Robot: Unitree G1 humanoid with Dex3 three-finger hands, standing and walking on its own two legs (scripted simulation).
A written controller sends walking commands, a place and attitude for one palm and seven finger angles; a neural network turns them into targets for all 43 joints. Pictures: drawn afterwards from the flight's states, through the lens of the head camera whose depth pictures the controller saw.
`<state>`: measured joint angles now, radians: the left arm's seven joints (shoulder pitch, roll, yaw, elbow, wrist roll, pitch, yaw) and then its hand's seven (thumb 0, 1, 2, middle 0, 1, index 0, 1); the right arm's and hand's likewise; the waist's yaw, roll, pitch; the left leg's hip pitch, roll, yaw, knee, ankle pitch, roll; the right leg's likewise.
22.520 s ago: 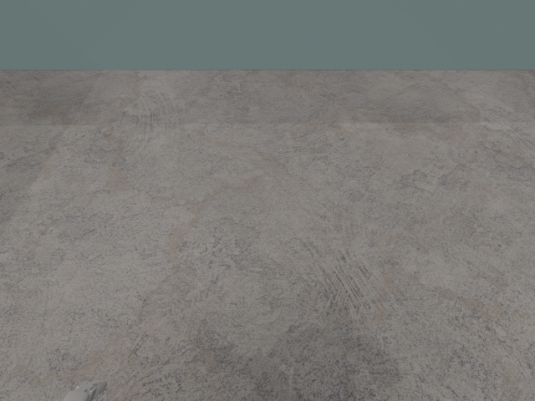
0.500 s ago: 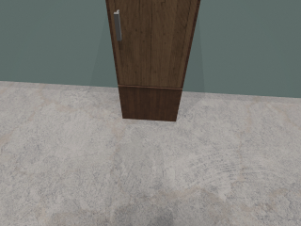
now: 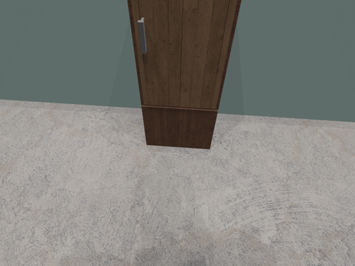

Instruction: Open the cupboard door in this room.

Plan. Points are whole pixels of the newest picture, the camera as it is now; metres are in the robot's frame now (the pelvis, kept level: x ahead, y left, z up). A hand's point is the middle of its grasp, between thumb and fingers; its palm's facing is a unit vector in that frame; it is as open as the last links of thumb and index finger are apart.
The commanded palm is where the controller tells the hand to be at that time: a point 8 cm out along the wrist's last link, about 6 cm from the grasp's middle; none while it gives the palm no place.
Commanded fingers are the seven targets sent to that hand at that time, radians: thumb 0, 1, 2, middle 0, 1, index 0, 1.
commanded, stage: take the last steps up to it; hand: left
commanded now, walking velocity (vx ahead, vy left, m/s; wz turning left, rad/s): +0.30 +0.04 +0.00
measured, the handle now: (143, 35) +1.01 +0.22 +0.07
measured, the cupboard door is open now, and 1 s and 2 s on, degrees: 0 0 0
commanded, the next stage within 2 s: come to a stop and stand still in 1.04 s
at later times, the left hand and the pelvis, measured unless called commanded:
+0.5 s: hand (119, 221) +0.28 +0.19 -0.17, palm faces -0.05 -0.98 -0.18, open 7.3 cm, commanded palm none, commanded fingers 0.00 0.90 0.90 -0.20 -0.30 -0.20 -0.30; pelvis +0.16 +0.01 -0.01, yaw -1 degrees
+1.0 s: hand (118, 214) +0.29 +0.20 -0.17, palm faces +0.12 -0.98 -0.18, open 7.3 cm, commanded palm none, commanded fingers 0.00 0.90 0.90 -0.20 -0.30 -0.20 -0.30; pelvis +0.34 +0.02 +0.00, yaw +1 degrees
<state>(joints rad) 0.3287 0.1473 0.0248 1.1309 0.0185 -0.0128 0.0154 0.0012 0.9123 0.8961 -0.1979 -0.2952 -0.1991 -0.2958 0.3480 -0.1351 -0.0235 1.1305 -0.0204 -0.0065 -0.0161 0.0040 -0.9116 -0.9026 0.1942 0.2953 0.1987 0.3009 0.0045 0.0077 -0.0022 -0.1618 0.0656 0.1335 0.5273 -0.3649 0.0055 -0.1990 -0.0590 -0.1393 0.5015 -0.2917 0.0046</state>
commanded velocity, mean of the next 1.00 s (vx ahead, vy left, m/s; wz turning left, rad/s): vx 0.28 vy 0.02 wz -0.03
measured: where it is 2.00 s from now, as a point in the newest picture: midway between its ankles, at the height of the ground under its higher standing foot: (170, 243)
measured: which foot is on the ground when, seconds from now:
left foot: down 0.00-0.56, up 0.58-1.00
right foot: down 0.00-0.12, up 0.14-0.52, down 0.54-1.00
